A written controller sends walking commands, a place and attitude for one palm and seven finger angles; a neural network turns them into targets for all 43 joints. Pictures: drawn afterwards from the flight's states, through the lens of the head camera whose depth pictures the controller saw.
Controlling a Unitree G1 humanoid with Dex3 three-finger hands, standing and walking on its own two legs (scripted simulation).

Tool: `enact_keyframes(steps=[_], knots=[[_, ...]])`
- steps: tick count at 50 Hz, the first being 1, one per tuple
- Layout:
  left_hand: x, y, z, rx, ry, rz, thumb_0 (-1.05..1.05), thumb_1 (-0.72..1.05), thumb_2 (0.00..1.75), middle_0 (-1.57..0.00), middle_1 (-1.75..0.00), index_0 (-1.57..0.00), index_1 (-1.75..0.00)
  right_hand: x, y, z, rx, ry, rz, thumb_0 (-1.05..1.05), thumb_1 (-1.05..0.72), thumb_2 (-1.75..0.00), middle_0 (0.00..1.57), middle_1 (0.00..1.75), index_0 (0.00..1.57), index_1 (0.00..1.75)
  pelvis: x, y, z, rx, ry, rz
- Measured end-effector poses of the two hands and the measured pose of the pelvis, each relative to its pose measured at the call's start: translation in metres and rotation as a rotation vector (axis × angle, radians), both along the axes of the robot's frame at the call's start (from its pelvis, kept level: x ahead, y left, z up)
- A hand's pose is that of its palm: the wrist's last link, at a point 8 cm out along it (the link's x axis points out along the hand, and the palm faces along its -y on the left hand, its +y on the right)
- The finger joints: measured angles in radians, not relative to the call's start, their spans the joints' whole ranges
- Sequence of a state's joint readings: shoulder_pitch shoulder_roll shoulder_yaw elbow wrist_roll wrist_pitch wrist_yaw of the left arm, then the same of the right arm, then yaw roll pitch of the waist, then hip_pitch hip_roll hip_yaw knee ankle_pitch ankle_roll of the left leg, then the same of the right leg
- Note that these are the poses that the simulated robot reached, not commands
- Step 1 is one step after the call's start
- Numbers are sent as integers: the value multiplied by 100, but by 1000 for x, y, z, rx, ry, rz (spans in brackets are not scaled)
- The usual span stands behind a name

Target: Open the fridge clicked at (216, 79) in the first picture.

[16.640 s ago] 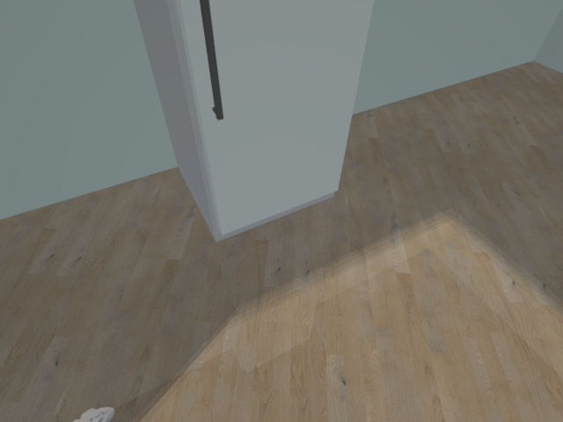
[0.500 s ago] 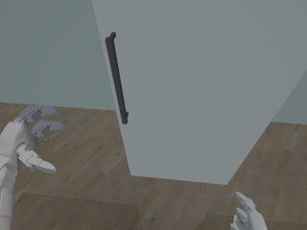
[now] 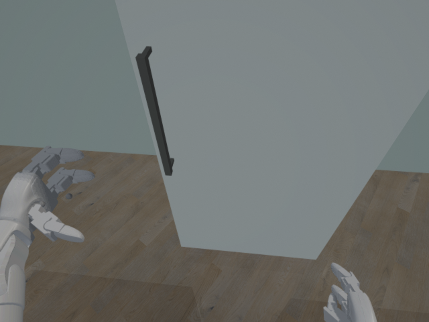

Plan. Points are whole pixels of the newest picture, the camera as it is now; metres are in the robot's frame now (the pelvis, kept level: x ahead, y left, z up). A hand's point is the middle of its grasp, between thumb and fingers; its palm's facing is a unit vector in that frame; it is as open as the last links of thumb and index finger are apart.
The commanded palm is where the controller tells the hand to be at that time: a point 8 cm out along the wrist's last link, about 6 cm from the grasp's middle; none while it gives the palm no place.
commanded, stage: move the hooked fingers beside the handle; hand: left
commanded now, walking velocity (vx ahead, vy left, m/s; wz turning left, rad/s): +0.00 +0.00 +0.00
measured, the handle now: (160, 121) +0.53 +0.18 +0.09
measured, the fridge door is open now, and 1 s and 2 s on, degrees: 0 0 0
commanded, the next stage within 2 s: none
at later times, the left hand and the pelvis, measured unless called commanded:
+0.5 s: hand (86, 170) +0.34 +0.27 +0.12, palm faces +0.02 -1.00 -0.01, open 14.0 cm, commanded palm +0.31 +0.31 +0.13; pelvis +0.00 +0.01 +0.00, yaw -1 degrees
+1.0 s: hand (106, 147) +0.39 +0.25 +0.13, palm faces -0.01 -1.00 +0.00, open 14.0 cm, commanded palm +0.37 +0.30 +0.12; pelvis +0.00 +0.02 +0.00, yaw -1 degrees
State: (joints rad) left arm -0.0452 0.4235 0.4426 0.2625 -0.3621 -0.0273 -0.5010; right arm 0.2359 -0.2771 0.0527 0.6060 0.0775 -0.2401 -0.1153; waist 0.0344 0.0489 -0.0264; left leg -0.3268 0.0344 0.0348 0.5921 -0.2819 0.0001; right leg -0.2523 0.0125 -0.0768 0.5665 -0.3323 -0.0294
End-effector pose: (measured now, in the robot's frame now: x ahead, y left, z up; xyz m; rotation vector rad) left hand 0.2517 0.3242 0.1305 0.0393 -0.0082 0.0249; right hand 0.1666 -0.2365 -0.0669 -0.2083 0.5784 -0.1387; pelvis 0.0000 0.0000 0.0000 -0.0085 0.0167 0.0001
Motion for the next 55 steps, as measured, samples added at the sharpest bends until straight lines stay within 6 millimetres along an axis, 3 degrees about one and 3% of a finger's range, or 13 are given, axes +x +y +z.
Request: enact_keyframes(steps=[7,16,25,33,40,47,55], knots=[[19,2,-3,-18,8,6,-1,-50,30,-31,-120,-30,-120,-5,1,-5,-11,37,-7,1,-91,-90,20,30,20,30,-2,1,-1,-2,8,9],[54,-11,0,-21,-7,-48,-1,-50,30,-30,-120,-30,-120,-21,2,-8,-10,77,-44,2,-91,-90,21,30,20,30,0,8,0,-1,26,-7],[63,1,-9,-34,36,-1,-1,-50,30,-31,-120,-30,-120,-32,3,-12,-13,127,-63,1,-91,-90,21,30,20,30,2,13,0,-3,37,-12],[81,-16,-1,-37,-23,-54,-1,-50,30,-30,-120,-30,-120,-35,8,-16,-25,165,-57,1,-91,-90,20,30,20,30,2,19,-1,-6,42,-2],[105,-19,-8,-35,41,-34,-1,-50,30,-31,-120,-30,-120,-41,9,-18,-15,185,-72,1,-91,-90,21,30,20,30,1,19,-1,-5,58,-11],[112,-19,3,-35,-29,-30,-1,-50,30,-30,-120,-30,-120,-55,4,-23,-15,237,-89,1,-91,-90,21,30,20,30,5,19,-1,-5,64,-17],[126,-23,-9,-36,46,-33,-1,-50,30,-30,-120,-30,-120,-72,-6,-29,-30,303,-110,1,-91,-90,21,30,20,30,0,16,-4,-7,79,-9]])
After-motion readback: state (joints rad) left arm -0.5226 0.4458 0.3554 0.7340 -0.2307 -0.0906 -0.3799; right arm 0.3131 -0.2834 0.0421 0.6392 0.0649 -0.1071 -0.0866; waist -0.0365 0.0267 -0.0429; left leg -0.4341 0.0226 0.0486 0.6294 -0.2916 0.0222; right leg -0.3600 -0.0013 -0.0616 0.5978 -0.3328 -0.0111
